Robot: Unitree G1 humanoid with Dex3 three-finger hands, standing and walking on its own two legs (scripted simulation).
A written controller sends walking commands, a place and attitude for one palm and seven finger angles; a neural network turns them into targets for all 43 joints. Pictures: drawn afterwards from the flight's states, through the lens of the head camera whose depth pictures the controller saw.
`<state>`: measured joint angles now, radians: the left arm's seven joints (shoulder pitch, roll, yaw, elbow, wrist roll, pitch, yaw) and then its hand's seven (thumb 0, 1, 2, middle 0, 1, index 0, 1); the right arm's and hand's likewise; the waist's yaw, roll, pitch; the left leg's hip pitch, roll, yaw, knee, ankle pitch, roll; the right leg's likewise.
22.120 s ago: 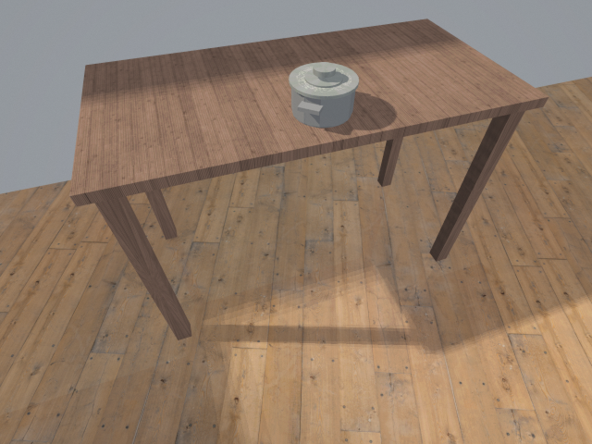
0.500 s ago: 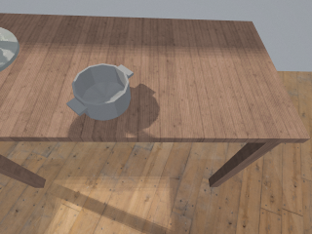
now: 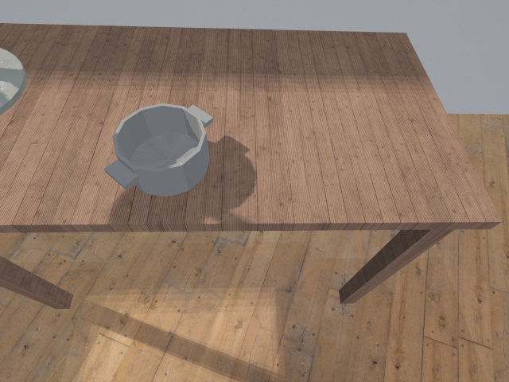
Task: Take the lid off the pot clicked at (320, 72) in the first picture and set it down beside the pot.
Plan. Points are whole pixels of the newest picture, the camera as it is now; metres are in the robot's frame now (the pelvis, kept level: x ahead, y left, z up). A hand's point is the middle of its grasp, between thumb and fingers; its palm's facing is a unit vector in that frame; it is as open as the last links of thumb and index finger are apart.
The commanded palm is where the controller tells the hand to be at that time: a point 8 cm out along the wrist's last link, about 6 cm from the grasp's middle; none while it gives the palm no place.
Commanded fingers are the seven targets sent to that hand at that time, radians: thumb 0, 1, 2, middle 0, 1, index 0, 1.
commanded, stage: move the lid sideways beside the pot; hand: left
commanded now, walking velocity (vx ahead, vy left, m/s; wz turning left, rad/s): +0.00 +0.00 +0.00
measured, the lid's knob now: out of the picture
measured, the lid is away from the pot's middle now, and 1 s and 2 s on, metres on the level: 0.23 0.24 0.24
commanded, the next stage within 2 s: lower the lid onto the table in 0.06 s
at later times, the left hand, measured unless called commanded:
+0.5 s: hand out of the picture +0.45 +0.37 +0.22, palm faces -0.35 -0.20 -0.91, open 8.2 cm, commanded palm +0.51 +0.38 +0.29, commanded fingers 0.00 0.61 0.94 -0.80 -1.12 -0.78 -1.09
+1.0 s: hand out of the picture +0.45 +0.37 +0.18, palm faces -0.40 -0.19 -0.89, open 8.2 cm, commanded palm +0.52 +0.38 +0.26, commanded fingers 0.00 0.61 0.94 -0.80 -1.12 -0.78 -1.09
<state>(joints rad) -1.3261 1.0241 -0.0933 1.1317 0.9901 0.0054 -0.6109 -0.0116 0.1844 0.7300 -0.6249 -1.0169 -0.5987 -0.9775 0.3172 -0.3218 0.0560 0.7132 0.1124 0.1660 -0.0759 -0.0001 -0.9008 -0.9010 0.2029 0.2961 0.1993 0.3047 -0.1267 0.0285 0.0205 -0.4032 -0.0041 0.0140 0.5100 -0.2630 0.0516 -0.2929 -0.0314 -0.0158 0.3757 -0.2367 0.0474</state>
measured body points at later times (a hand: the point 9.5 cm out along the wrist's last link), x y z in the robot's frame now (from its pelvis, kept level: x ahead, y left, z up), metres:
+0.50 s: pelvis +0.00 +0.00 +0.00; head +0.08 +0.01 +0.44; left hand +0.47 +0.37 +0.27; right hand -0.01 -0.29 -0.12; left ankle -0.01 +0.09 -0.74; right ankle -0.04 -0.16 -0.74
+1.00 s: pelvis +0.00 +0.00 -0.01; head +0.08 +0.01 +0.44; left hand +0.47 +0.37 +0.23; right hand -0.02 -0.28 -0.12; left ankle -0.01 +0.09 -0.74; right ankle -0.04 -0.16 -0.74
